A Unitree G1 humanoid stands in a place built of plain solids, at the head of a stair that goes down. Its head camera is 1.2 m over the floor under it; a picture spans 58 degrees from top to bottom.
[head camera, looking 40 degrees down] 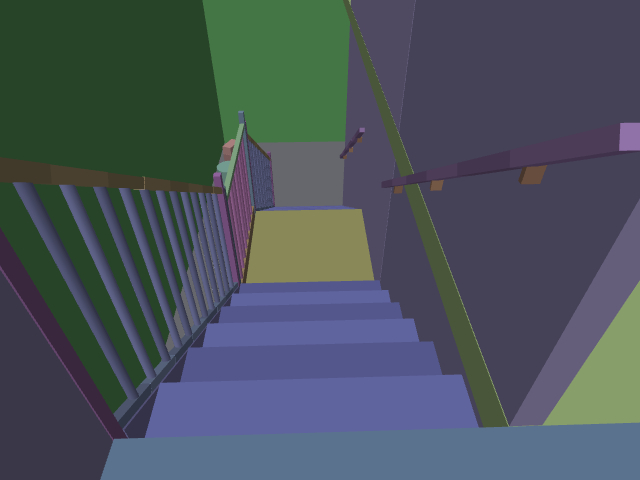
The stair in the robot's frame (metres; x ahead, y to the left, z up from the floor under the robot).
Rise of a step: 0.21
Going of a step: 0.31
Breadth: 1.11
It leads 2 degrees to the left of straight ahead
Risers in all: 7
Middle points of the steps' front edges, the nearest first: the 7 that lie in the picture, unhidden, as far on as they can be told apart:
0.58 0.02 0.00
0.89 0.03 -0.21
1.20 0.04 -0.42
1.51 0.05 -0.64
1.82 0.06 -0.85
2.12 0.07 -1.06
2.43 0.08 -1.27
